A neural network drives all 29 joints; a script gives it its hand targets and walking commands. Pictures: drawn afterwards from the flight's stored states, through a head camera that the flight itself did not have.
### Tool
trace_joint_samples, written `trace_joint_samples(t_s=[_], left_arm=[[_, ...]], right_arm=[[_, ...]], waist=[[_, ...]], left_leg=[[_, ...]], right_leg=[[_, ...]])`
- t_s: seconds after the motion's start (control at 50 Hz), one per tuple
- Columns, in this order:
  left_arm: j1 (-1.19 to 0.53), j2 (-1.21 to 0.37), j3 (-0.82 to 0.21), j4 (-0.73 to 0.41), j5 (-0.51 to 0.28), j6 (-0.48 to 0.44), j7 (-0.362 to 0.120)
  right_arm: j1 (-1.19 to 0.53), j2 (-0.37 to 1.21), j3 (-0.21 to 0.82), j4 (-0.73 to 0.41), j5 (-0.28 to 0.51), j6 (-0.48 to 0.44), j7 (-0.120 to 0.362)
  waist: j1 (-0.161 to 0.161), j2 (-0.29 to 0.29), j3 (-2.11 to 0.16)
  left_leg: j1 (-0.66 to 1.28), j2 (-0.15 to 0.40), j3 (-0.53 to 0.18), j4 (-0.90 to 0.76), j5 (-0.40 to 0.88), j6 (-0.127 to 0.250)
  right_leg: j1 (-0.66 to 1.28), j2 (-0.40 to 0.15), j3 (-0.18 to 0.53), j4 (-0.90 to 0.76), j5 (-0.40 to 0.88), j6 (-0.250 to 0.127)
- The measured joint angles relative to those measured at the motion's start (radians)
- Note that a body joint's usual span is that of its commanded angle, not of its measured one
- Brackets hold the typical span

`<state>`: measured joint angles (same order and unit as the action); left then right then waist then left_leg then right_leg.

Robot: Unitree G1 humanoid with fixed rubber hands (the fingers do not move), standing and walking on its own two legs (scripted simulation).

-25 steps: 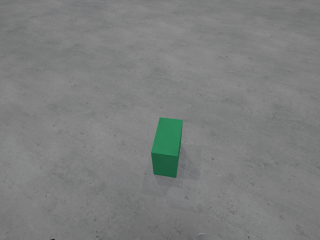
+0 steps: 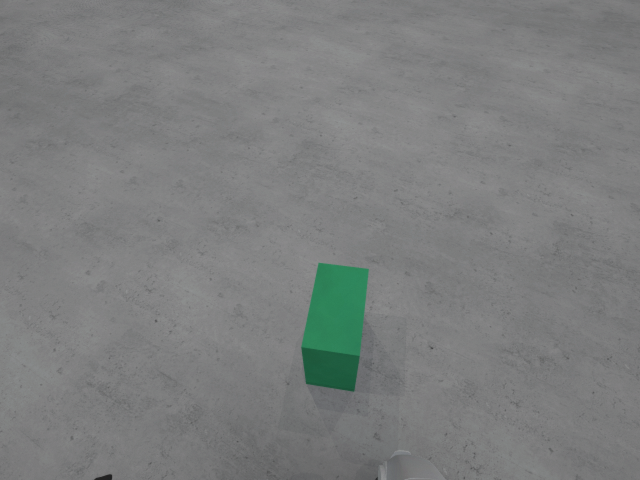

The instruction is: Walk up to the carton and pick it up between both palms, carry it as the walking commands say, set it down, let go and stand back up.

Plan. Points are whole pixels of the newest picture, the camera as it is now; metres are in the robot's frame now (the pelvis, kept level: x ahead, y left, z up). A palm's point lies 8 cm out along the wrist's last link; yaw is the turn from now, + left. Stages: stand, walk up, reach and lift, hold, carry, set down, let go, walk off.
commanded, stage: walk up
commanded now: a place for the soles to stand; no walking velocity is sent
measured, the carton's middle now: (336, 327) +0.61 -0.02 -0.61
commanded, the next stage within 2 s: none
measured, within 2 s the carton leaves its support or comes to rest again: neither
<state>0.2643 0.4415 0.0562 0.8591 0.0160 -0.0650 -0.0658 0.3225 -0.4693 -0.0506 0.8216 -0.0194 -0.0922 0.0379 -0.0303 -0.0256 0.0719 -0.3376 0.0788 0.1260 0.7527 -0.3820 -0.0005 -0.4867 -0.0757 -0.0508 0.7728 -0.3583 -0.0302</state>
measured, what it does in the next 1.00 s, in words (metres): walks ahead: left foot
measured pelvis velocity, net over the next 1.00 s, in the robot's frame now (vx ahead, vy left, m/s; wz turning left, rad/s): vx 0.11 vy -0.02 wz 0.01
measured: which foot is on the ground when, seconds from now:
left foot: down 0.00-0.02, up 0.04-0.24, down 0.26-1.00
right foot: down 0.00-1.00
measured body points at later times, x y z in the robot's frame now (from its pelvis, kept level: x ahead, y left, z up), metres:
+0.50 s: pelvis +0.09 -0.01 +0.00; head +0.12 +0.01 +0.45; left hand +0.15 +0.31 -0.13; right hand +0.21 -0.32 -0.11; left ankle +0.12 +0.12 -0.71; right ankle +0.11 -0.13 -0.71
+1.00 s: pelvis +0.11 -0.02 +0.03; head +0.13 -0.02 +0.48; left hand +0.21 +0.29 -0.10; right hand +0.21 -0.33 -0.10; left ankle +0.12 +0.12 -0.71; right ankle +0.11 -0.13 -0.71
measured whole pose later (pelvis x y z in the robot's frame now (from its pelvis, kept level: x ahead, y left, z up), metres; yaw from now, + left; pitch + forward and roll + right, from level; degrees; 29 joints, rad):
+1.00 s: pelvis +0.11 -0.02 +0.03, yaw +0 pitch -2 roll +1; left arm 0.08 0.38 -0.01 1.11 0.00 -0.02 -0.01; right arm 0.06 -0.37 0.00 1.13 0.00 -0.03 0.01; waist 0.00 -0.01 0.05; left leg -0.21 0.06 0.10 0.48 -0.24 -0.03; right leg -0.20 -0.02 -0.04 0.51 -0.28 -0.01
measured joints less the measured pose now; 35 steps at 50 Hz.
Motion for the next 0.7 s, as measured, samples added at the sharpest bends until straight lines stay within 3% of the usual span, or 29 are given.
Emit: trace_joint_samples(t_s=[0.04, 0.1, 0.14, 0.22, 0.28, 0.34, 0.4, 0.52, 0.7], left_arm=[[-0.003, -0.002, 0.008, -0.004, 0.007, -0.011, 0.005], [-0.011, 0.005, 0.005, -0.015, 0.003, -0.018, 0.022], [-0.012, 0.006, 0.0, -0.024, -0.002, -0.013, 0.031], [-0.006, 0.018, -0.011, -0.028, -0.005, 0.006, 0.038], [-0.003, 0.024, -0.019, -0.01, -0.017, 0.029, 0.044], [-0.014, 0.005, -0.026, 0.031, -0.021, 0.054, 0.055], [-0.029, -0.019, -0.032, 0.072, -0.015, 0.045, 0.059], [-0.067, -0.031, -0.054, 0.119, -0.016, 0.033, 0.057], [-0.131, -0.041, -0.069, 0.176, -0.021, 0.03, 0.064]], right_arm=[[0.009, -0.005, 0.0, 0.009, 0.004, 0.013, -0.004], [0.002, 0.008, 0.01, 0.046, 0.013, 0.036, -0.018], [-0.005, 0.018, 0.014, 0.061, 0.016, 0.037, -0.02], [-0.022, 0.04, 0.016, 0.08, 0.014, 0.026, -0.019], [-0.041, 0.05, 0.011, 0.085, -0.002, 0.012, -0.032], [-0.073, 0.047, 0.021, 0.088, -0.006, 0.014, -0.038], [-0.112, 0.043, 0.027, 0.104, 0.0, 0.027, -0.039], [-0.177, 0.072, 0.044, 0.151, 0.014, 0.035, -0.039], [-0.259, 0.093, 0.052, 0.206, 0.022, 0.045, -0.038]], waist=[[-0.005, 0.032, -0.001], [0.0, 0.04, 0.001], [0.012, 0.044, 0.006], [0.041, 0.025, 0.008], [0.051, -0.007, 0.01], [0.04, -0.01, 0.016], [0.032, 0.01, 0.022], [0.043, 0.004, 0.008], [0.048, 0.013, -0.001]], left_leg=[[-0.013, 0.03, -0.021, 0.073, -0.045, 0.012], [-0.092, -0.003, -0.091, 0.272, -0.119, 0.027], [-0.127, -0.01, -0.101, 0.305, -0.125, 0.026], [-0.127, -0.013, -0.071, 0.145, -0.082, 0.017], [-0.089, -0.038, -0.046, 0.017, 0.103, 0.017], [-0.093, -0.036, -0.047, 0.067, 0.041, 0.016], [-0.085, -0.018, -0.063, 0.086, 0.007, 0.006], [-0.049, -0.019, -0.061, 0.022, 0.021, -0.005], [0.014, -0.013, -0.051, -0.073, 0.055, -0.018]], right_leg=[[0.024, 0.027, -0.017, -0.026, 0.109, 0.007], [0.042, 0.027, -0.035, 0.013, 0.058, 0.011], [0.067, 0.026, -0.044, 0.005, 0.034, 0.007], [0.099, 0.014, -0.049, -0.001, 0.011, 0.01], [0.083, -0.006, -0.028, 0.068, -0.033, 0.02], [0.076, 0.013, 0.006, 0.103, -0.142, 0.012], [0.11, 0.033, -0.005, 0.048, -0.018, 0.028], [0.141, 0.033, -0.006, -0.001, -0.041, 0.041], [0.194, 0.044, -0.002, -0.086, -0.009, 0.029]])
